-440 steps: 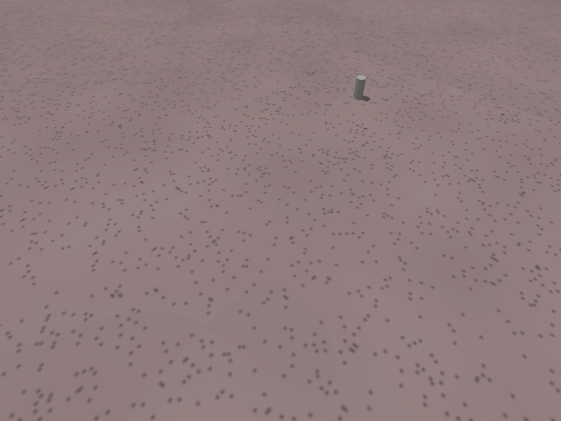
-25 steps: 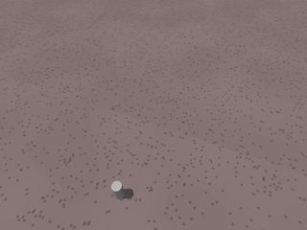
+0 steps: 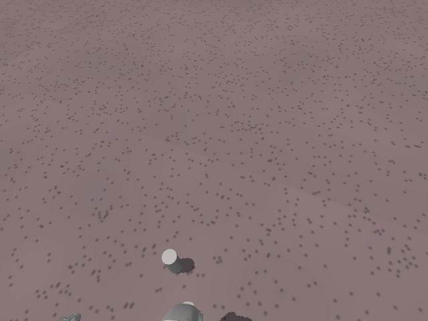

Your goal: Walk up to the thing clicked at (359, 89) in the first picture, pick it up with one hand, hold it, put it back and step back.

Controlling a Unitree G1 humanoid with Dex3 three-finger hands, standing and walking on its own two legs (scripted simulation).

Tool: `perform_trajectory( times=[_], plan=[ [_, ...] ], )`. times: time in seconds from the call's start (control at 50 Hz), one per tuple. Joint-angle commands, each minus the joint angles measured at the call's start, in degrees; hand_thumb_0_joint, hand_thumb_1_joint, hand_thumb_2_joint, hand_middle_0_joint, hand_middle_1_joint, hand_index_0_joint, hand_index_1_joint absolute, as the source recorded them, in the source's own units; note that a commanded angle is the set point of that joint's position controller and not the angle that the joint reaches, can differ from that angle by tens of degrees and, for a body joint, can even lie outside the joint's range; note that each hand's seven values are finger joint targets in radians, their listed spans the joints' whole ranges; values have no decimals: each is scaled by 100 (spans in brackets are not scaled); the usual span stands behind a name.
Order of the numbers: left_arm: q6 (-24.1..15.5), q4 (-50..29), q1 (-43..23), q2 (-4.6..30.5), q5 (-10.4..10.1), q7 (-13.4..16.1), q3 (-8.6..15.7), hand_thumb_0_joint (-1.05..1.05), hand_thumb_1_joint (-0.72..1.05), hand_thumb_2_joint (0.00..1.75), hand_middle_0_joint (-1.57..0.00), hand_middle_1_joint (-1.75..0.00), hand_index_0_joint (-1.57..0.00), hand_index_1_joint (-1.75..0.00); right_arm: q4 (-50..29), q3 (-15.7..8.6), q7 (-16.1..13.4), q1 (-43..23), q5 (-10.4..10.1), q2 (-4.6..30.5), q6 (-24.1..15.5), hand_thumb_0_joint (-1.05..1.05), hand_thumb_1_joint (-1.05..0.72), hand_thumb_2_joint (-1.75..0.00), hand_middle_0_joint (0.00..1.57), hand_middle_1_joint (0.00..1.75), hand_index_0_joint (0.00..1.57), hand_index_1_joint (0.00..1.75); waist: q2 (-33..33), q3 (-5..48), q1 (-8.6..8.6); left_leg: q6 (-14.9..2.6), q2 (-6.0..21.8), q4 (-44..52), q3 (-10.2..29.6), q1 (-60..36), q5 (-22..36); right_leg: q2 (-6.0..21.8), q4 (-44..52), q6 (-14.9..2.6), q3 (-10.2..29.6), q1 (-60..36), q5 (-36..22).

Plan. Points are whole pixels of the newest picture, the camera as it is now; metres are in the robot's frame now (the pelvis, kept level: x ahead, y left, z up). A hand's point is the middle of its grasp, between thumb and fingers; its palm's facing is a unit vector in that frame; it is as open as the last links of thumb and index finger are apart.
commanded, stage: walk up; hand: left
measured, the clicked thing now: (172, 261) +0.42 +0.25 -0.69
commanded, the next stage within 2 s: none
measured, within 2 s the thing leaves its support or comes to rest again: neither
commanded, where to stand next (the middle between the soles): +0.01 +0.01 m, yaw -2 degrees
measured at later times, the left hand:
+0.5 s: hand out of the picture +0.03 +0.28 -0.16, palm faces -0.05 -0.93 -0.36, open 7.4 cm
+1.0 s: hand out of the picture +0.10 +0.28 -0.14, palm faces -0.02 -0.94 -0.35, open 7.4 cm
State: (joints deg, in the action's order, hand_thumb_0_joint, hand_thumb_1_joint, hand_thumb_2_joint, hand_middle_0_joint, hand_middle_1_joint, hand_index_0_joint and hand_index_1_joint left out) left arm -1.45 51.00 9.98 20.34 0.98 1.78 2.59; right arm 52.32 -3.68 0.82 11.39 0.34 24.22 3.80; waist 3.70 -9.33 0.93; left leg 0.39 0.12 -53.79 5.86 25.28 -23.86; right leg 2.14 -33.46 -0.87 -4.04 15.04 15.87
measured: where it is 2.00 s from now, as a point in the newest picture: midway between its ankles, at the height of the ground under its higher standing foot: outside the picture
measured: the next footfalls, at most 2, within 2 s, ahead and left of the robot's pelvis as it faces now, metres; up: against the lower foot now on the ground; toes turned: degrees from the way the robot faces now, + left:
left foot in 0.08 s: +0.06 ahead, +0.14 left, +0.00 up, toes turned -3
right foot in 0.38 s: -0.02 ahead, -0.10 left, +0.00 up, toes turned +0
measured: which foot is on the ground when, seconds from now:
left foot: up 0.00-0.06, down 0.08-1.00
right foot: down 0.00-0.10, up 0.12-0.36, down 0.38-1.00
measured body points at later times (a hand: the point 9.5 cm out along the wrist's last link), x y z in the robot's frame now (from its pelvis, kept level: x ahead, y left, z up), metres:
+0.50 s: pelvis -0.03 +0.02 -0.01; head -0.01 +0.02 +0.44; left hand +0.04 +0.33 -0.13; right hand +0.06 -0.30 -0.12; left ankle +0.02 +0.15 -0.72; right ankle -0.06 -0.10 -0.73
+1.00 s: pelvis -0.02 +0.02 +0.01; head -0.02 +0.02 +0.46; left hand +0.10 +0.32 -0.11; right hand +0.07 -0.28 -0.11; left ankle +0.02 +0.15 -0.73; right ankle -0.06 -0.10 -0.73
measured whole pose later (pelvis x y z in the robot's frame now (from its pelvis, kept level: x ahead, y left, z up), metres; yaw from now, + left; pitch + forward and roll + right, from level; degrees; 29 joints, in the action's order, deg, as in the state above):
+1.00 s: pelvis -0.02 +0.02 +0.01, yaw -2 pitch -3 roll +0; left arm -0.9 60.7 5.5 20.9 0.1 -0.3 1.0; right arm 60.4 -0.4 0.9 6.9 0.3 20.4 -1.4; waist 0.1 -2.4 0.0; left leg 0.5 0.7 -27.2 1.2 12.1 -12.1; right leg -0.5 -25.0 0.1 1.8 4.2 17.8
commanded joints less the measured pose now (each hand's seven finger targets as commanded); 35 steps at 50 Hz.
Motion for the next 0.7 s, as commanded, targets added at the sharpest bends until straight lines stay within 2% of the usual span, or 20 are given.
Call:
perform_trajectory(
  times=[0.0, 0.02, 0.04, 0.06, 0.08, 0.1, 0.16, 0.26, 0.3, 0.34, 0.36, 0.38, 0.4, 0.44, 0.48, 0.52, 0.54, 0.56, 0.62, 0.68],
  plan=[
    [87, -557, -263, 1618, -40, 90, 371, 0, 90, 90, -20, -30, -20, -30, -342, -252, -140, 499, -8, 887, -175, 0, -90, -90, 20, 30, 20, 30, -1389, 1258, -142, -62, -34, 1245, -620, -477, 379, 1224, -407, -994, 742, -549, -3829],
    [140, -562, -314, 1609, -93, 79, 344, 0, 90, 90, -20, -30, -20, -30, -285, -257, -149, 573, 0, 868, -222, 0, -90, -90, 20, 30, 20, 30, -1228, 1311, -219, -98, -145, 1918, -801, -748, 888, 1076, -792, -876, 634, -454, -3525],
    [180, -573, -313, 1551, -139, 69, 309, 0, 90, 90, -20, -30, -20, -30, -288, -290, -162, 631, 39, 963, -265, 0, -90, -90, 20, 30, 20, 30, -965, 1354, -282, -144, -121, 2520, -782, -1066, 2226, 881, -1150, -609, 550, -274, -2980],
    [228, -620, -182, 1279, -199, 57, 253, 0, 90, 90, -20, -30, -20, -30, -424, -377, -184, 448, 127, 1293, -304, 0, -90, -90, 20, 30, 20, 30, -233, 1438, -180, -351, 607, 2600, 175, -1379, 3986, 387, -1721, -284, 456, 221, -1847],
    [283, -661, -103, 1092, -285, 87, 217, 0, 90, 90, -20, -30, -20, -30, -592, -448, -158, 201, 112, 1776, -306, 0, -90, -90, 20, 30, 20, 30, 756, 1447, -147, -1117, 1725, 2731, 1728, -1582, 5436, -562, -2710, -33, 415, 1063, 882],
    [357, -563, -307, 1333, -208, 169, 318, 0, 90, 90, -20, -30, -20, -30, -591, -505, -145, 340, 34, 1959, -305, 0, -90, -90, 20, 30, 20, 30, 954, 1682, -420, -1789, 2234, 2783, 2440, -1349, 5400, -671, -3608, -40, 1050, 835, 2591],
    [386, -317, -45, 1331, -208, 131, 329, 0, 90, 90, -20, -30, -20, -30, -668, -345, -293, -270, 69, 1344, -362, 0, -90, -90, 20, 30, 20, 30, 337, 1419, 11, -1415, 1572, 2329, 1108, -1444, 4214, -499, -4124, -85, 1494, 1303, 1797],
    [231, -324, -190, 1267, -51, -127, 323, 0, 90, 90, -20, -30, -20, -30, -601, -318, -265, 82, 174, 1363, -547, 0, -90, -90, 20, 30, 20, 30, 413, 1411, -318, -1277, 1475, 2578, 1101, -1766, 1602, -272, -1654, 105, 898, 800, 1792],
    [174, -138, 69, 1269, -20, -144, 333, 0, 90, 90, -20, -30, -20, -30, -643, -301, -195, -185, 213, 1460, -523, 0, -90, -90, 20, 30, 20, 30, 683, 1168, -180, -1267, 1492, 2693, 1020, -1074, 933, -270, -624, 8, 555, 122, 1715],
    [69, 151, 479, 1155, 47, -125, 354, 0, 90, 90, -20, -30, -20, -30, -675, -171, -144, -467, 152, 1237, -467, 0, -90, -90, 20, 30, 20, 30, 472, 998, 130, -890, 1161, 2286, 498, -321, 824, -353, 956, -138, 420, -914, 493],
    [-13, 162, 524, 1399, 135, -117, 413, 0, 90, 90, -20, -30, -20, -30, -667, -80, -136, -317, 87, 922, -456, 0, -90, -90, 20, 30, 20, 30, -262, 946, 135, -531, 860, 1569, 225, 263, 783, 120, 1347, -337, 1505, -1273, 781],
    [-57, 1, 227, 1904, 173, -113, 469, 0, 90, 90, -20, -30, -20, -30, -784, -9, -127, -636, 45, 652, -467, 0, -90, -90, 20, 30, 20, 30, -1385, 650, 142, -191, 4, 1079, -446, 787, -321, 1267, 1820, -895, 3372, -559, 1607],
    [-56, -144, -269, 2077, 170, -160, 461, 0, 90, 90, -20, -30, -20, -30, -616, -134, -191, -674, 46, 966, -490, 0, -90, -90, 20, 30, 20, 30, -1269, 410, 23, -143, 141, 639, -226, -192, -854, 1752, 1710, -1317, 3581, 606, 1383],
    [-108, -175, -529, 1478, 31, -163, 279, 0, 90, 90, -20, -30, -20, -30, -378, -104, -114, -432, -17, 914, -569, 0, -90, -90, 20, 30, 20, 30, -561, 463, -231, -146, 152, 1345, -358, -442, -166, 1022, 1132, -899, 2174, 54, -71],
    [-114, -130, -522, 1448, 13, -179, 239, 0, 90, 90, -20, -30, -20, -30, -183, -68, -111, -104, 9, 756, -653, 0, -90, -90, 20, 30, 20, 30, -1035, 828, -358, -205, 90, 2367, -433, -1430, 1233, 726, 754, -542, 1562, 193, -1060],
    [-76, -81, -216, 1233, -51, -217, 170, 0, 90, 90, -20, -30, -20, -30, -214, -122, -120, -181, 92, 1080, -721, 0, -90, -90, 20, 30, 20, 30, -395, 1156, -215, -596, 799, 2836, 761, -2034, 1347, 188, 372, -169, 1101, 577, -365],
    [-55, 40, -79, 1261, -59, -213, 173, 0, 90, 90, -20, -30, -20, -30, -210, -123, -84, -281, 55, 1210, -718, 0, -90, -90, 20, 30, 20, 30, -268, 1101, -73, -842, 1114, 3024, 1171, -1599, 513, 22, 373, -155, 964, 295, 716],
    [-65, 91, -70, 1265, -30, -209, 171, 0, 90, 90, -20, -30, -20, -30, -171, -114, -55, -342, 41, 1217, -694, 0, -90, -90, 20, 30, 20, 30, -229, 1021, -42, -858, 1147, 3141, 1182, -1438, 236, -35, 423, -207, 913, 117, 1096],
    [-118, 280, 19, 1340, -19, -193, 166, 0, 90, 90, -20, -30, -20, -30, -113, -8, -51, -618, 18, 1020, -644, 0, -90, -90, 20, 30, 20, 30, -196, 722, 3, -471, 632, 2901, 398, -892, 498, 193, 1129, -363, 1241, -349, 565],
    [-163, 324, -209, 1491, -50, -169, 177, 0, 90, 90, -20, -30, -20, -30, 80, 49, -58, -469, 6, 876, -663, 0, -90, -90, 20, 30, 20, 30, -419, 778, -139, -219, 268, 2547, -130, -1222, 1603, 587, 1299, -436, 1567, -368, -543]
  ],
)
